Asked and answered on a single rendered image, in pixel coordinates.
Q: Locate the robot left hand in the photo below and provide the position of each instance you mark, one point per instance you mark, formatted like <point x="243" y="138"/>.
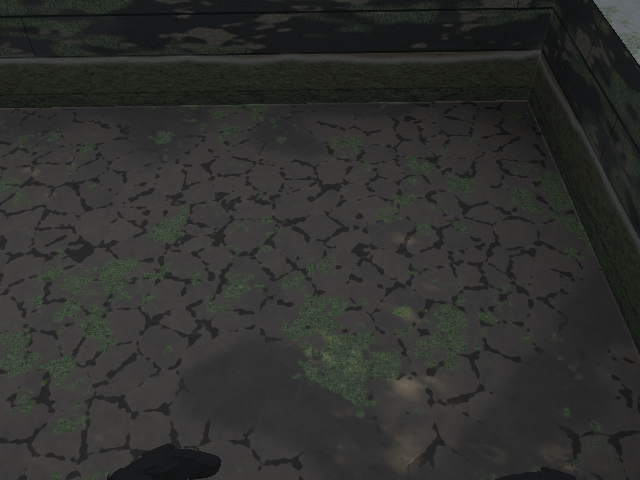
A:
<point x="167" y="463"/>

